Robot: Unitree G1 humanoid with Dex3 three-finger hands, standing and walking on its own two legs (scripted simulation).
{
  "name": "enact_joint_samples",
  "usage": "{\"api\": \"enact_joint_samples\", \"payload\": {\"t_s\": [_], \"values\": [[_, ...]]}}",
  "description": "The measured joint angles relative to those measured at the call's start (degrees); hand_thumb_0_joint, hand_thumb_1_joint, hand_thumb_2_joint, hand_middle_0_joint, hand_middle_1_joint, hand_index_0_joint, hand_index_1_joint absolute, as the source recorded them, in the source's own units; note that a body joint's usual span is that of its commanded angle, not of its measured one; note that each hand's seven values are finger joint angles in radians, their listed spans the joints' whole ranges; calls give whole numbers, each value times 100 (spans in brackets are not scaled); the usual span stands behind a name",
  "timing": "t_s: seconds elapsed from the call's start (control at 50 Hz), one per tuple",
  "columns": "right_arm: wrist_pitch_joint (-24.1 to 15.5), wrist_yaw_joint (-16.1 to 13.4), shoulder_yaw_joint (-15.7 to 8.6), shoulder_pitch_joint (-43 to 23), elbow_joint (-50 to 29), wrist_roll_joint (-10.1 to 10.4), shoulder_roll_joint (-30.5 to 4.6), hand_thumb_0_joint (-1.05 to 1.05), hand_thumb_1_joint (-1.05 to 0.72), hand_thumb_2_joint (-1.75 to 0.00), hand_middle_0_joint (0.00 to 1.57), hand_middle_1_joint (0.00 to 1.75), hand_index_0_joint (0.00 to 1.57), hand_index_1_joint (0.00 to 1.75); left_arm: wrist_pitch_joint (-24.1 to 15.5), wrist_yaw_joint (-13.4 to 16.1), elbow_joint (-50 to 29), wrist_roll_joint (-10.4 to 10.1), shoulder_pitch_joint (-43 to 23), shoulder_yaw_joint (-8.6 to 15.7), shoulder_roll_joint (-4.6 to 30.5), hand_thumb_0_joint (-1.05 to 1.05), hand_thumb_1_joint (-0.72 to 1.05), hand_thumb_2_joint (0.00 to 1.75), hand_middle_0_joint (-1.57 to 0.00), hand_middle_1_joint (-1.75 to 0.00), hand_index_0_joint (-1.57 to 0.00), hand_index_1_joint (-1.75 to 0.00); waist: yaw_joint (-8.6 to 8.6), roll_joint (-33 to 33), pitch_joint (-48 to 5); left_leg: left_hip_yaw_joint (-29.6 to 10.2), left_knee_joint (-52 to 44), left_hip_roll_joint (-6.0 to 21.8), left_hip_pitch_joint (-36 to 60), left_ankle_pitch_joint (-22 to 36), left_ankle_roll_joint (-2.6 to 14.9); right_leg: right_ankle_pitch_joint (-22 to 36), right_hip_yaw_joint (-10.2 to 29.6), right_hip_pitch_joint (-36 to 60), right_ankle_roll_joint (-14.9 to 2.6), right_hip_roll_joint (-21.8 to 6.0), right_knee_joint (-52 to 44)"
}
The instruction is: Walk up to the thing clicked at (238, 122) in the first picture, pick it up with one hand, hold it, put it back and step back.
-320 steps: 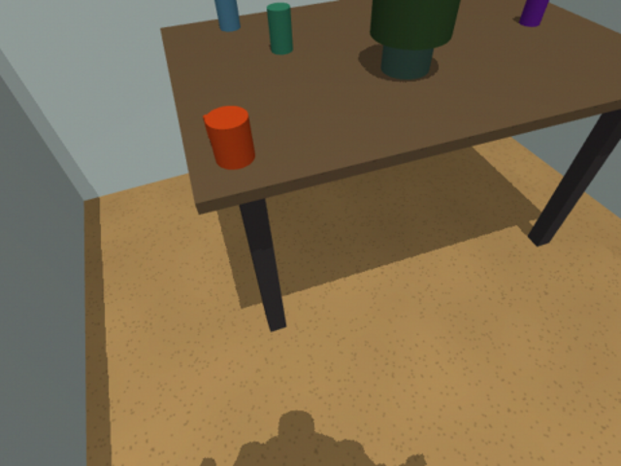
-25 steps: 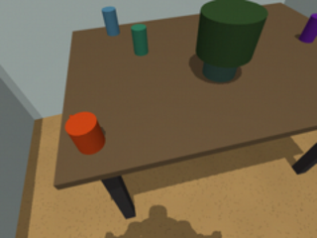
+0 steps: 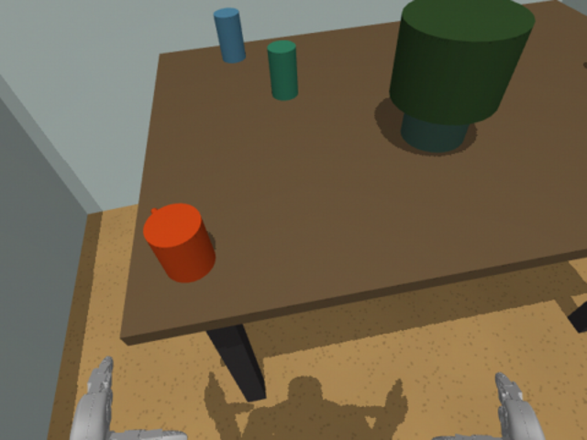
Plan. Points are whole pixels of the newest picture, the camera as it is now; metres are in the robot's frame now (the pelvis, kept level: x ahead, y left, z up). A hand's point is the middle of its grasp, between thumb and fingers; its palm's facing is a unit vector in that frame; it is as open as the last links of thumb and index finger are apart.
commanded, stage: rise first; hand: left
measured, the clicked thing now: (176, 238) +0.43 +0.23 +0.01
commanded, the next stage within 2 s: go down in 1.22 s
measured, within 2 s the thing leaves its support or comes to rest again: neither
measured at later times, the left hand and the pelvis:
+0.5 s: hand (95, 383) +0.18 +0.26 +0.05, palm faces +0.30 -0.87 -0.40, open 17.6 cm; pelvis +0.00 +0.00 +0.00, yaw +1 degrees
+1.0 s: hand (53, 381) +0.17 +0.27 +0.11, palm faces +0.38 -0.81 -0.45, open 17.6 cm; pelvis -0.01 -0.01 +0.00, yaw +2 degrees
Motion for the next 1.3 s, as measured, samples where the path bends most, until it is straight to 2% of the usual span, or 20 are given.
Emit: {"api": "enact_joint_samples", "payload": {"t_s": [0.08,0.18,0.26,0.46,0.88,1.3], "values": [[-79,-5,49,260,-516,-26,78,0,28,-10,5,6,6,6,-66,30,-789,1,284,73,-6,0,-37,8,-7,-6,-7,-7,33,27,22,-7,-51,-11,176,-19,10,-20,-11,184,16,-11,-57],[-105,57,7,357,-788,-46,119,0,39,-7,6,5,6,6,-144,-9,-1512,-12,526,193,26,0,-49,4,-7,-6,-7,-6,38,55,30,-6,-115,-15,363,-31,18,-32,-14,372,27,-16,-119],[-114,117,-64,461,-866,-46,127,-1,44,-5,6,5,6,6,-222,-88,-1966,-31,726,300,61,-1,-53,2,-6,-5,-6,-6,41,64,38,-16,-147,-11,470,-38,18,-41,-28,485,30,-13,-156],[-54,183,-251,370,-494,-107,92,-1,48,-4,5,5,6,5,-435,-191,-2682,-18,917,529,161,-1,-57,1,-6,-5,-6,-6,88,135,211,-42,-160,-3,564,-1,7,0,-55,602,19,-6,-195],[-269,173,-400,167,-67,-129,80,-1,49,-4,5,5,6,6,-1047,-268,-3277,1,952,1015,354,-1,-58,3,-6,-5,-6,-6,176,172,300,-146,-215,-9,582,157,-30,82,-154,635,-31,-19,-185],[-444,186,-450,198,-52,-110,60,-1,50,-6,5,5,6,6,-1404,-282,-3602,9,869,1244,453,-1,-60,7,-7,-5,-5,-7,192,171,325,-125,-223,-27,561,192,-18,128,-131,610,-19,-34,-200]]}}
